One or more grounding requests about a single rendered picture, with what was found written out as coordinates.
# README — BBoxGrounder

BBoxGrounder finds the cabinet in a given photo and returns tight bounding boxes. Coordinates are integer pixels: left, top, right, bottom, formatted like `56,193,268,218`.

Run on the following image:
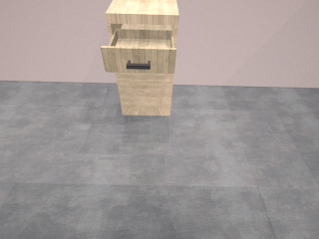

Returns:
105,0,179,117

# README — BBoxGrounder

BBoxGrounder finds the handle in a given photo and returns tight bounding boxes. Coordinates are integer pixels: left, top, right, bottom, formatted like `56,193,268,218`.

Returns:
126,60,151,70

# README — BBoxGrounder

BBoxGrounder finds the drawer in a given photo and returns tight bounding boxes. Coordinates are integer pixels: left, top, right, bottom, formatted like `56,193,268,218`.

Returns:
101,29,176,74

